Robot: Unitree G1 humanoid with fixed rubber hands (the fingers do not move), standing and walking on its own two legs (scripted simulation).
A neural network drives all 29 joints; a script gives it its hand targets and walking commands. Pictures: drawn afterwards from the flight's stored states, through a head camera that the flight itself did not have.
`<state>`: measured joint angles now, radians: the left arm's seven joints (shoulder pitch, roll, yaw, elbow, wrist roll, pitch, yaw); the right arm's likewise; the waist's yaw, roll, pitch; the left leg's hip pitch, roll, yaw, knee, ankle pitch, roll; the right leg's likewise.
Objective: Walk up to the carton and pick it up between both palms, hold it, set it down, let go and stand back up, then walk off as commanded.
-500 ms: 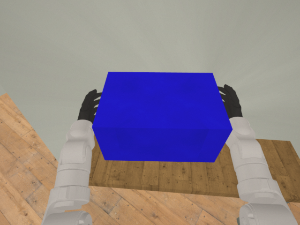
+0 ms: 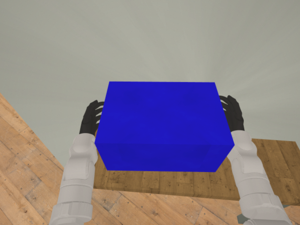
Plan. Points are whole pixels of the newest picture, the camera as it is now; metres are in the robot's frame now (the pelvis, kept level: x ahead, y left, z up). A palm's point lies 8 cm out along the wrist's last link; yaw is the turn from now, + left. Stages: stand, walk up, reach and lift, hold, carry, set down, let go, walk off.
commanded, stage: set down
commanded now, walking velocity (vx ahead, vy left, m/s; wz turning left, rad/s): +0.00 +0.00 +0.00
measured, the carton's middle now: (161, 125) +0.37 -0.02 +0.07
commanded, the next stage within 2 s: none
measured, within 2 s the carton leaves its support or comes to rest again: neither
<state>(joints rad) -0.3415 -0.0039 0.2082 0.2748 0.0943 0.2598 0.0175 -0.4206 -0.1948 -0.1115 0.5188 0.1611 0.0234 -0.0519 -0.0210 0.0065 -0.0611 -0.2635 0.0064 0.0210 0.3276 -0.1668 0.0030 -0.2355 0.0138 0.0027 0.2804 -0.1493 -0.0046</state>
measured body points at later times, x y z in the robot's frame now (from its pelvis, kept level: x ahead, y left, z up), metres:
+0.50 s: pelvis +0.00 +0.00 +0.00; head +0.04 +0.00 +0.45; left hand +0.36 +0.17 +0.05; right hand +0.38 -0.22 +0.06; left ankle -0.01 +0.11 -0.75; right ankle -0.01 -0.12 -0.75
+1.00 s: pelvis +0.01 +0.00 +0.00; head +0.07 +0.00 +0.45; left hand +0.36 +0.16 +0.00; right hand +0.38 -0.22 +0.03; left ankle -0.01 +0.11 -0.75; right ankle -0.01 -0.12 -0.75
